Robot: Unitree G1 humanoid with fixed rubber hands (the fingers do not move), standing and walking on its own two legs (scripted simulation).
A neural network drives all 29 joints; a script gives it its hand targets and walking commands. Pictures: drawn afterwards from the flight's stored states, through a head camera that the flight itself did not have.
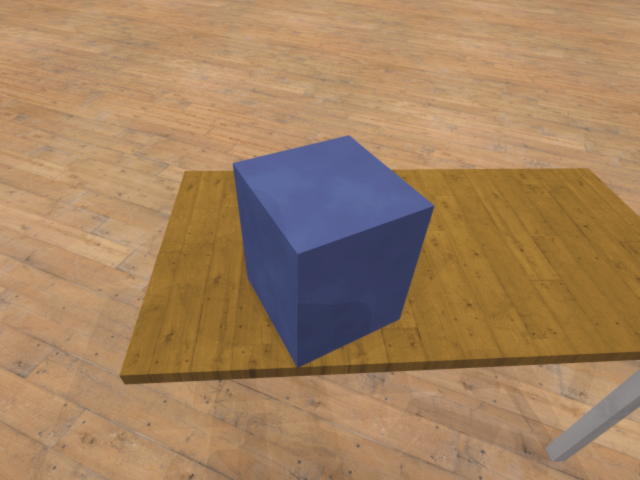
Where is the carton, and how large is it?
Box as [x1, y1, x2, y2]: [233, 135, 433, 367]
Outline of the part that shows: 348,135 233,163 247,277 297,367 399,318 433,208 433,205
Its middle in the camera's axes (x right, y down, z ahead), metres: +0.01 +0.01 +0.62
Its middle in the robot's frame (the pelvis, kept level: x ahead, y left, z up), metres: +0.48 +0.00 +0.04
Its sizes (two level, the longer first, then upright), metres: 0.210 0.200 0.250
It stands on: a table, 0.67 m high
